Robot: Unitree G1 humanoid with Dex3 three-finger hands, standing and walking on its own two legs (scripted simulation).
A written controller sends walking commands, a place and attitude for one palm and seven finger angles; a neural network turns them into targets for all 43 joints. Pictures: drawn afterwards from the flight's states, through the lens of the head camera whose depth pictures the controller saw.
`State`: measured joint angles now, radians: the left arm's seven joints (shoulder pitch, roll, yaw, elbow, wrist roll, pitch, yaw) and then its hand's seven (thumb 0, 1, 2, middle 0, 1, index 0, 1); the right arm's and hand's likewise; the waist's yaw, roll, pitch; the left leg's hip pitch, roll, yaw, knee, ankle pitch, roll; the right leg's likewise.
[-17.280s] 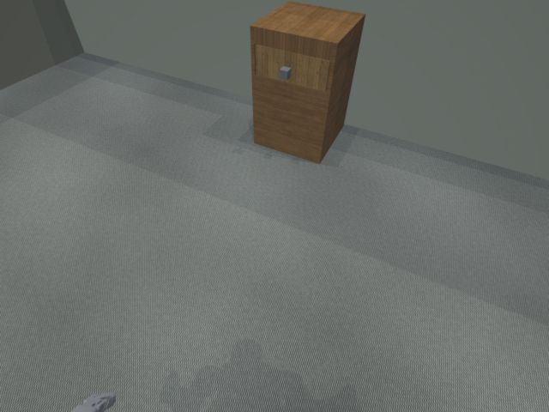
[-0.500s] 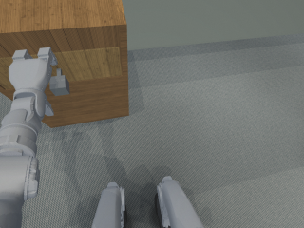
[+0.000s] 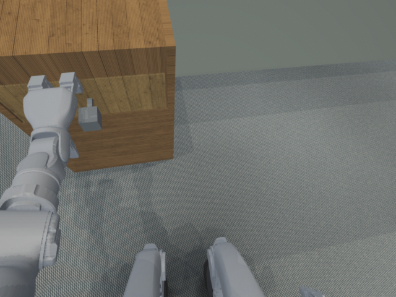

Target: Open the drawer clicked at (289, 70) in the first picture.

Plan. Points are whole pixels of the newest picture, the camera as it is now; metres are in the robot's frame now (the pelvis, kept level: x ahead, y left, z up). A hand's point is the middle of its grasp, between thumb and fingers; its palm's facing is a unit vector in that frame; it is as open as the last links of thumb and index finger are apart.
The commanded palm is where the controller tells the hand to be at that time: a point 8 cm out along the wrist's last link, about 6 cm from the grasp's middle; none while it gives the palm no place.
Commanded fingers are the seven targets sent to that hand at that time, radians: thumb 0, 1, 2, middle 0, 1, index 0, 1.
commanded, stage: re-aim the fingers above the handle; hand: left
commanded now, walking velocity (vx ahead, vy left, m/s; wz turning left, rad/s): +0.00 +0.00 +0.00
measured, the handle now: (90, 112) +0.55 +0.24 -0.12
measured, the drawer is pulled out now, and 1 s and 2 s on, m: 0.00 0.00 0.00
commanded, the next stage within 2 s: lower the fingers behind the handle in 0.68 s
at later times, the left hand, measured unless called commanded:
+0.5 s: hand (53, 122) +0.48 +0.29 -0.05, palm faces -0.08 +0.04 -1.00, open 13.9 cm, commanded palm +0.46 +0.25 +0.01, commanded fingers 0.00 -0.50 0.30 -0.30 -1.20 -0.30 -1.20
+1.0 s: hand (56, 143) +0.45 +0.29 -0.09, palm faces -0.23 -0.05 -0.97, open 13.8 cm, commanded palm +0.47 +0.26 -0.01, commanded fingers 0.00 -0.50 0.30 -0.30 -1.20 -0.30 -1.20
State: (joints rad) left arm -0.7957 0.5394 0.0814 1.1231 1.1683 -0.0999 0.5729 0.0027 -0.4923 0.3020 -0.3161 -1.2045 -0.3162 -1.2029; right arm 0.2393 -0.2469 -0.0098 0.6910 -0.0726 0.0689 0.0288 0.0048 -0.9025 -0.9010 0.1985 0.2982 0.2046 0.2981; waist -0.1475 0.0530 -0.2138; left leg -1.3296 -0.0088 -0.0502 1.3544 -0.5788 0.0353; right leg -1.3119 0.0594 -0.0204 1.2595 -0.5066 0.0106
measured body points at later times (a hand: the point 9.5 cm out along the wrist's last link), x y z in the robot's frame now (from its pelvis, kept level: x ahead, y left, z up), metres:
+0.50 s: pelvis +0.00 +0.00 +0.00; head +0.17 +0.01 +0.41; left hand +0.48 +0.28 +0.00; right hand +0.03 -0.27 -0.13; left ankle +0.01 +0.09 -0.60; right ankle +0.04 -0.13 -0.60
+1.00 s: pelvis -0.01 +0.00 -0.01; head +0.17 +0.03 +0.40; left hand +0.46 +0.29 -0.03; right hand +0.04 -0.27 -0.14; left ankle +0.01 +0.09 -0.60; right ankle +0.04 -0.13 -0.60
